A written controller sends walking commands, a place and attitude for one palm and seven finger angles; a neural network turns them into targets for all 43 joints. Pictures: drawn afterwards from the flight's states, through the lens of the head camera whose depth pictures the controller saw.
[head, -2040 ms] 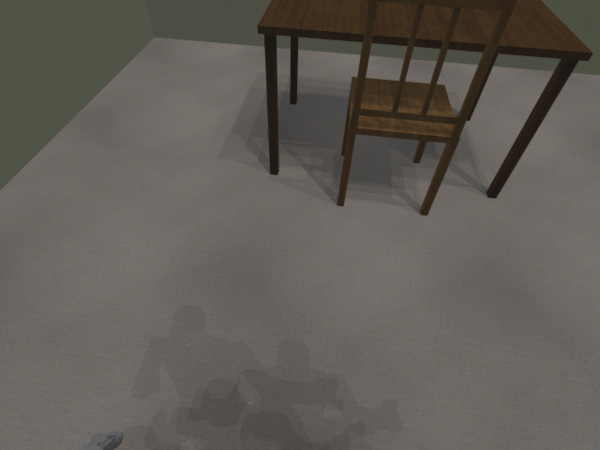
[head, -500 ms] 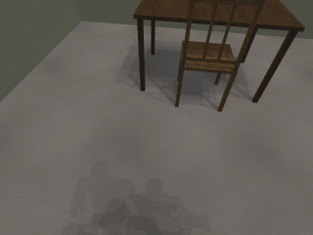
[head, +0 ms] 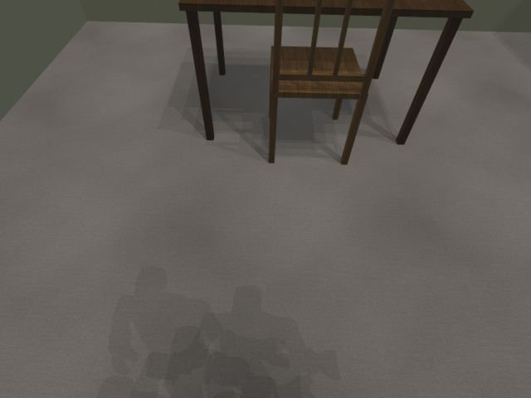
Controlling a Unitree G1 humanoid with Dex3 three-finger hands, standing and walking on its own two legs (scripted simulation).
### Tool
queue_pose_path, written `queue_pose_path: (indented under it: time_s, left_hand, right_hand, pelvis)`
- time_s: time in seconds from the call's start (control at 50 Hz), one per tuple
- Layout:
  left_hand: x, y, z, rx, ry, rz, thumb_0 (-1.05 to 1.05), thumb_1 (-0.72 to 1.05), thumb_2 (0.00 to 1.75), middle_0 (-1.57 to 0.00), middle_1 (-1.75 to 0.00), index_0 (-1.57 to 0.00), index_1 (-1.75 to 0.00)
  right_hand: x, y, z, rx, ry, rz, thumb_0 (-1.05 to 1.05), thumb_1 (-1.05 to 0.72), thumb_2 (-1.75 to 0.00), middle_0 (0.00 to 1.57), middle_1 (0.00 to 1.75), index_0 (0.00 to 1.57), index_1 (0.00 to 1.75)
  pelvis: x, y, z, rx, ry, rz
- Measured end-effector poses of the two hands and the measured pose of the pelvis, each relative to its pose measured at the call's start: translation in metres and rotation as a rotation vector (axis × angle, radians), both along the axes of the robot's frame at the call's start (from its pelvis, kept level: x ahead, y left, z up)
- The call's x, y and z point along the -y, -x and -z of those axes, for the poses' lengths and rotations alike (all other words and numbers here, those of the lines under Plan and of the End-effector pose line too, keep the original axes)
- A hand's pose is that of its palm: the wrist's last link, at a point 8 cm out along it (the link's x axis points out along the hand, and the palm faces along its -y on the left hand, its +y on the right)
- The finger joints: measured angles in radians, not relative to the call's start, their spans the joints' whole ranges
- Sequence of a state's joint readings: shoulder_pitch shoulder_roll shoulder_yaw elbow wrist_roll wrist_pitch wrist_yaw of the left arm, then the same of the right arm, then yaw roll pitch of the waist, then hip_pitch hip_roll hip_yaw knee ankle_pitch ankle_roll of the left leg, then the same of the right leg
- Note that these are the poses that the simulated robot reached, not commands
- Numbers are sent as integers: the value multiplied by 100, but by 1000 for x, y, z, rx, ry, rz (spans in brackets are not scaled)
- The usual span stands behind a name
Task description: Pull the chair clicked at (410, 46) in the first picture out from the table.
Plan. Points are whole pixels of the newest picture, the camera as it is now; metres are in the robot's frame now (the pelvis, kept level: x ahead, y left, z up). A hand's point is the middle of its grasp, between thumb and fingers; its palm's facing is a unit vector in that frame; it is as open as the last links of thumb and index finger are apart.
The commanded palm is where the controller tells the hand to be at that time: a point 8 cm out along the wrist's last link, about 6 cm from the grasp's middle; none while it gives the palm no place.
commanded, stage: walk to a spot facing it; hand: left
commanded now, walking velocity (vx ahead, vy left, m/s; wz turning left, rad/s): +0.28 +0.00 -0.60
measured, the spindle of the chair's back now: (315, 29) +1.35 -0.08 -0.06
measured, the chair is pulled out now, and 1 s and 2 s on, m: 0.00 0.00 0.00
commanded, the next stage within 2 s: none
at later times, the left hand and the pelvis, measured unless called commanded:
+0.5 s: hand out of the picture +0.08 +0.15 -0.15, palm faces -0.13 -0.97 -0.22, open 7.4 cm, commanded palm none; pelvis +0.12 -0.03 +0.01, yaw -14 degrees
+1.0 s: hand (234, 210) +0.54 +0.12 -0.16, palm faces -0.46 -0.87 -0.17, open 7.4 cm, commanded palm none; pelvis +0.36 -0.01 +0.01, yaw -31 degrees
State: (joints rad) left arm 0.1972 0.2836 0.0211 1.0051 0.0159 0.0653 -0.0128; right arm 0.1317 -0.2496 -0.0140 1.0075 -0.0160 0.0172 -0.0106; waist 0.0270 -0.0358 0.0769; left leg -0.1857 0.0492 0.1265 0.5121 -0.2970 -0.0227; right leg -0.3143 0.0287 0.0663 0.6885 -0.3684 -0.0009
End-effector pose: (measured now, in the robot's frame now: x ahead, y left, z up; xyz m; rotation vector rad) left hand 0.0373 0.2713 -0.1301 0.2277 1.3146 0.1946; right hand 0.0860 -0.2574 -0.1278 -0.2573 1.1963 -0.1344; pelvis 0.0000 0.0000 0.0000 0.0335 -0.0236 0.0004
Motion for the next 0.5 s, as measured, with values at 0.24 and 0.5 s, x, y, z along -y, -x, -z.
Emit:
queue_pose_path:
  time_s: [0.24,0.5]
  left_hand:
    - [62,3,-7,-39,26,30,0,90,90,-20,-30,-20,-30]
    - [69,-52,-16,-182,50,99,1,90,90,-21,-30,-20,-30]
  right_hand:
    - [31,19,15,-58,-78,117,1,-91,-90,20,30,20,30]
    - [36,-93,-9,101,-68,210,1,-91,-90,20,30,19,30]
  pelvis:
    - [36,-32,-1,-10,7,121]
    - [33,-118,-11,-59,18,247]
